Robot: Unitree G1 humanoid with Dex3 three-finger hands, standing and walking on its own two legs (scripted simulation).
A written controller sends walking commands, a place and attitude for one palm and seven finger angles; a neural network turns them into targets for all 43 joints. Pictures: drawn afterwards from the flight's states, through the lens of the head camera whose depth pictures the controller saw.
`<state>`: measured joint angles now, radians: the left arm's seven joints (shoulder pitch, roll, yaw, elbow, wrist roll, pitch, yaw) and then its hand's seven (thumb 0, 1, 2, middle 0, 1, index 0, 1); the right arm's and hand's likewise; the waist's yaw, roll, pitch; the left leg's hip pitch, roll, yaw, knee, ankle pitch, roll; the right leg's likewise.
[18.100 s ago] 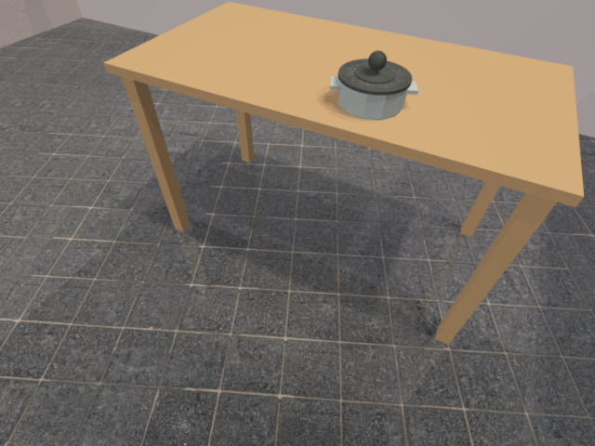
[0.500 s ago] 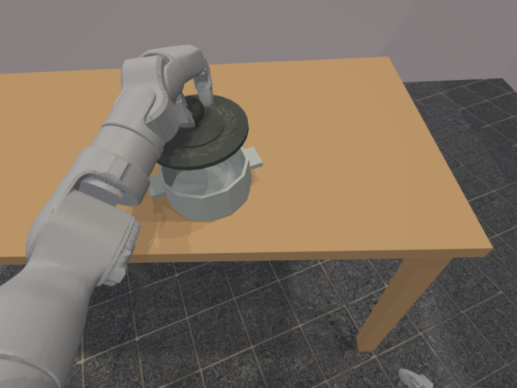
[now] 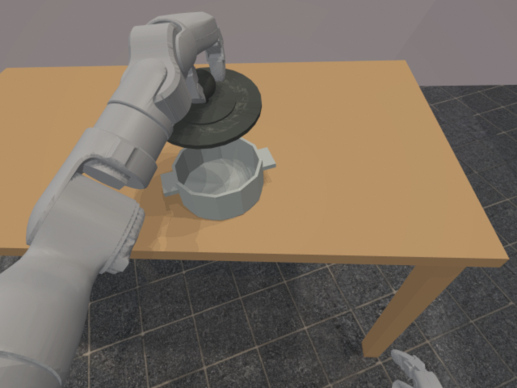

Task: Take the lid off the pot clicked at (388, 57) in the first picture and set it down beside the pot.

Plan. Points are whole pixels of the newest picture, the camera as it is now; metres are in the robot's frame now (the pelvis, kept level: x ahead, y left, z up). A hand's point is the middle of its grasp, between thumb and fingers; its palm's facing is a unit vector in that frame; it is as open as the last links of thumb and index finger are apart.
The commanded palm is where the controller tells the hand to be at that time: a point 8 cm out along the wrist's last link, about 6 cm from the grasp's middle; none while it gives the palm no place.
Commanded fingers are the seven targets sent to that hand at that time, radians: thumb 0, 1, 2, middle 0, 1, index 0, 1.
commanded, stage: lift the lid straight up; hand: left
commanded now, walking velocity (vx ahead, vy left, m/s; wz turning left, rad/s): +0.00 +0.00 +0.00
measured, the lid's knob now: (201, 84) +0.50 +0.08 +0.23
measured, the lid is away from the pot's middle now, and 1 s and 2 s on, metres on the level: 0.01 0.07 0.19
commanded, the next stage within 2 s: move the lid sideways beside the pot in 0.30 s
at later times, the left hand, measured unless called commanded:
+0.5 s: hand (190, 67) +0.47 +0.08 +0.27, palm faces -0.19 -0.06 -0.98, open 7.4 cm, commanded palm +0.46 +0.10 +0.34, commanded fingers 0.00 0.70 0.86 -0.95 -1.10 -0.89 -1.06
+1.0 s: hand (142, 70) +0.47 +0.15 +0.27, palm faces -0.20 -0.05 -0.98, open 7.4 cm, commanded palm +0.46 +0.16 +0.34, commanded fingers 0.00 0.70 0.86 -0.95 -1.10 -0.89 -1.06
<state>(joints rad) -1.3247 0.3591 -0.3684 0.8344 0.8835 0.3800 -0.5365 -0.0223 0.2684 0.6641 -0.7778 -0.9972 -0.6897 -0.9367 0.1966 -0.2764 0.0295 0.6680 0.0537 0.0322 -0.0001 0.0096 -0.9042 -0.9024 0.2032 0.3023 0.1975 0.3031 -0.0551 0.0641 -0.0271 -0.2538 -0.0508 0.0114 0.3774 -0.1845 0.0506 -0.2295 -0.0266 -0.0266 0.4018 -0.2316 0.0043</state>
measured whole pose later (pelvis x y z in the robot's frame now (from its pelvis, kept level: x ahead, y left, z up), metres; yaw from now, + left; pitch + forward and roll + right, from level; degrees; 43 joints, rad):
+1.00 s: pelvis +0.00 +0.00 +0.00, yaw +0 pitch +3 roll +0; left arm -1.31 0.51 -0.30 0.84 0.93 0.33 -0.58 -0.03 0.27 0.66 -0.79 -1.00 -0.69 -0.94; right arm 0.20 -0.29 0.03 0.65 0.07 0.08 -0.01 0.01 -0.90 -0.90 0.20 0.30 0.20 0.30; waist -0.06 0.05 -0.02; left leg -0.26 -0.04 0.01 0.39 -0.18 0.04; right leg -0.22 -0.01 -0.03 0.39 -0.22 0.00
